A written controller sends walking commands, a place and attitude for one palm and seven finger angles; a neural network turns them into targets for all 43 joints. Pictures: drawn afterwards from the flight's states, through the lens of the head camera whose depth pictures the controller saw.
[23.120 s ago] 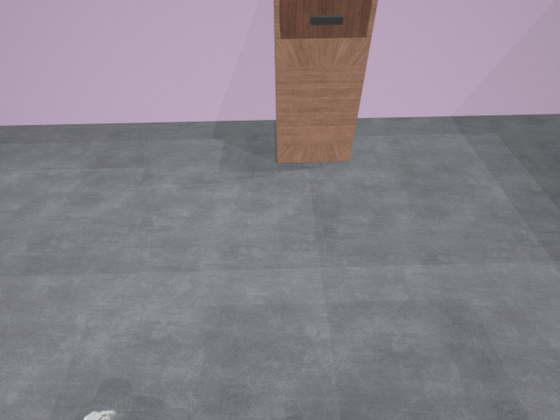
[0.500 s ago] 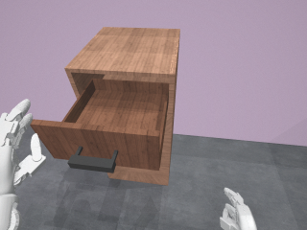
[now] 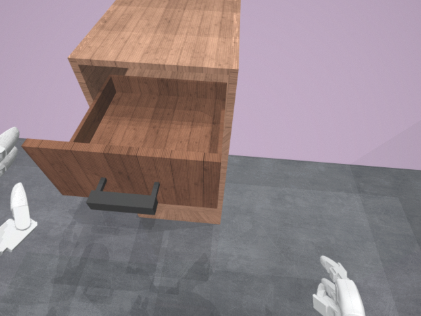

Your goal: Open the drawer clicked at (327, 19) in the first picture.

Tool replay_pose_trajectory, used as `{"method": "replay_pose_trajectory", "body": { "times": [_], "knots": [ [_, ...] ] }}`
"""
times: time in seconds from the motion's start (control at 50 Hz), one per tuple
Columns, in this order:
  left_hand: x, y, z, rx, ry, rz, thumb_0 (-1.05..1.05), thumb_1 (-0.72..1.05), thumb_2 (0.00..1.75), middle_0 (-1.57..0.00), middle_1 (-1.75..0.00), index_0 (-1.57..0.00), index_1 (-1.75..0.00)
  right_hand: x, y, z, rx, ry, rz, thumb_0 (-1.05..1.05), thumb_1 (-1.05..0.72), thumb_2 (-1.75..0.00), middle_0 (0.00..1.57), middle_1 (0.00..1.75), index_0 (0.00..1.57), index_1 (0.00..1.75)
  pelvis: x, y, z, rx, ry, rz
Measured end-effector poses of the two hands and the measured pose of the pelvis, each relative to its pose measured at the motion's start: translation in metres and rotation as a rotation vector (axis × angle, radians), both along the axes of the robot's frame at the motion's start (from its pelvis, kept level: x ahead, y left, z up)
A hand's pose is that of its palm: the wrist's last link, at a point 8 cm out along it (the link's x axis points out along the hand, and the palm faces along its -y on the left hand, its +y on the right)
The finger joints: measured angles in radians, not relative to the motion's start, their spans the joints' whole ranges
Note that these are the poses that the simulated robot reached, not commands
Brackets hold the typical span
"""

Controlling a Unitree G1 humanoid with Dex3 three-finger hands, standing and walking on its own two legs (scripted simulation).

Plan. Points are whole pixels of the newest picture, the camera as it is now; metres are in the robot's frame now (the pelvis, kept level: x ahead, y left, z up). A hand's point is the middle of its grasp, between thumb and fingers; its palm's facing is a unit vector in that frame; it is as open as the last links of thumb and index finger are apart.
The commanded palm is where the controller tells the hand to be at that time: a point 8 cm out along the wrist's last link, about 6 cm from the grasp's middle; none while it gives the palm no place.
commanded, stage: step back with the hand held close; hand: left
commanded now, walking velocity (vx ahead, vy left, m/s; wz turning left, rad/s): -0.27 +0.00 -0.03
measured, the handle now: (126, 193) +0.34 +0.20 +0.02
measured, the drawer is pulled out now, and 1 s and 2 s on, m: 0.27 0.27 0.27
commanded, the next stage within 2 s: stop stepping back and stand still in 0.80 s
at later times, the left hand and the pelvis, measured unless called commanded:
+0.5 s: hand (2, 260) +0.15 +0.24 +0.18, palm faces +0.38 -0.80 -0.46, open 7.5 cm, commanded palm +0.08 +0.28 +0.20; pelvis -0.05 +0.00 +0.00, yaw -1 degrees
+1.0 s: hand out of the picture +0.01 +0.23 +0.19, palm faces +0.36 -0.83 -0.43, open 7.5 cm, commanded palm -0.05 +0.28 +0.20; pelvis -0.19 +0.00 +0.00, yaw -1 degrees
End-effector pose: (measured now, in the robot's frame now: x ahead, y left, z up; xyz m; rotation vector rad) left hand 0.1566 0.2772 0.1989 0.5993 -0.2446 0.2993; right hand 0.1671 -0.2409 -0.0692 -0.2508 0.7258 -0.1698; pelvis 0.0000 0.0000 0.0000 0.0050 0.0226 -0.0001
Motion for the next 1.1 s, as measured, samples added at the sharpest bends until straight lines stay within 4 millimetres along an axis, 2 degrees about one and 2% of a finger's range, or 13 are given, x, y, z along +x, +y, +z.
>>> {"method": "replay_pose_trajectory", "body": {
  "times": [0.2, 0.32, 0.42, 0.48, 0.56, 0.64, 0.68, 0.76, 0.86, 1.0, 1.1],
  "knots": [
    [-0.022, -0.002, -0.001, -0.033, -0.112, -0.010, 0.01, 0.88, 0.90, -0.21, -0.31, -0.21, -0.30, -0.017, 0.014, -0.002, 0.014, -0.031, 0.039, 0.01, -0.90, -0.90, 0.20, 0.30, 0.21, 0.30, -0.024, 0.001, -0.009, -0.019, 0.009, -0.003],
    [-0.029, 0.008, -0.002, -0.049, -0.131, -0.016, 0.01, 0.88, 0.90, -0.21, -0.31, -0.21, -0.30, -0.040, 0.013, 0.001, -0.030, -0.001, 0.006, 0.01, -0.90, -0.90, 0.20, 0.30, 0.21, 0.30, -0.033, 0.009, -0.007, -0.033, 0.013, -0.002],
    [-0.039, 0.013, 0.006, -0.014, -0.131, -0.005, 0.01, 0.88, 0.90, -0.21, -0.31, -0.21, -0.30, -0.053, 0.017, 0.005, -0.030, 0.004, 0.018, 0.01, -0.90, -0.90, 0.20, 0.30, 0.21, 0.30, -0.036, 0.007, -0.002, -0.036, 0.033, 0.021],
    [-0.045, 0.008, 0.004, -0.008, -0.122, -0.012, 0.01, 0.88, 0.90, -0.21, -0.31, -0.21, -0.30, -0.054, 0.017, 0.002, -0.014, 0.000, 0.047, 0.01, -0.90, -0.90, 0.20, 0.30, 0.21, 0.30, -0.045, 0.003, -0.003, -0.018, 0.052, -0.004],
    [-0.052, -0.007, -0.001, -0.028, -0.073, -0.055, 0.01, 0.89, 0.90, -0.20, -0.31, -0.21, -0.30, -0.057, 0.014, 0.000, 0.016, -0.020, 0.062, 0.01, -0.90, -0.90, 0.20, 0.30, 0.21, 0.30, -0.069, -0.003, -0.002, -0.026, 0.040, -0.020],
    [-0.071, -0.019, 0.000, -0.023, -0.049, -0.109, 0.01, 0.88, 0.90, -0.21, -0.31, -0.21, -0.30, -0.068, 0.007, 0.004, 0.034, -0.060, 0.031, 0.01, -0.90, -0.90, 0.20, 0.30, 0.21, 0.30, -0.087, -0.004, -0.004, -0.035, 0.030, -0.014],
    [-0.083, -0.017, 0.003, -0.012, -0.056, -0.108, 0.01, 0.88, 0.90, -0.21, -0.31, -0.21, -0.30, -0.078, 0.004, 0.007, 0.021, -0.050, 0.010, 0.01, -0.90, -0.90, 0.20, 0.30, 0.21, 0.30, -0.093, -0.003, -0.002, -0.024, 0.028, -0.011],
    [-0.105, 0.002, 0.005, -0.008, -0.090, -0.054, 0.01, 0.88, 0.90, -0.21, -0.31, -0.21, -0.30, -0.098, 0.005, 0.013, -0.031, -0.025, 0.006, 0.01, -0.90, -0.90, 0.20, 0.30, 0.20, 0.30, -0.108, 0.003, -0.001, -0.022, 0.032, 0.005],
    [-0.135, 0.018, 0.000, -0.030, -0.092, -0.011, 0.01, 0.88, 0.90, -0.21, -0.31, -0.21, -0.30, -0.126, 0.015, 0.011, -0.039, -0.026, 0.027, 0.01, -0.91, -0.90, 0.20, 0.30, 0.20, 0.30, -0.139, 0.008, -0.001, -0.022, 0.029, 0.018],
    [-0.186, -0.003, 0.005, -0.074, -0.075, -0.030, 0.01, 0.89, 0.90, -0.21, -0.31, -0.21, -0.30, -0.180, 0.029, 0.011, 0.043, -0.059, 0.070, 0.01, -0.90, -0.90, 0.20, 0.30, 0.21, 0.30, -0.185, -0.001, 0.004, -0.043, 0.011, -0.016],
    [-0.217, -0.018, 0.006, -0.016, -0.077, -0.041, 0.01, 0.88, 0.90, -0.21, -0.31, -0.21, -0.30, -0.220, 0.019, -0.002, 0.067, -0.043, 0.071, 0.01, -0.90, -0.90, 0.20, 0.30, 0.21, 0.30, -0.220, -0.013, -0.004, -0.010, 0.006, -0.025]
  ]
}}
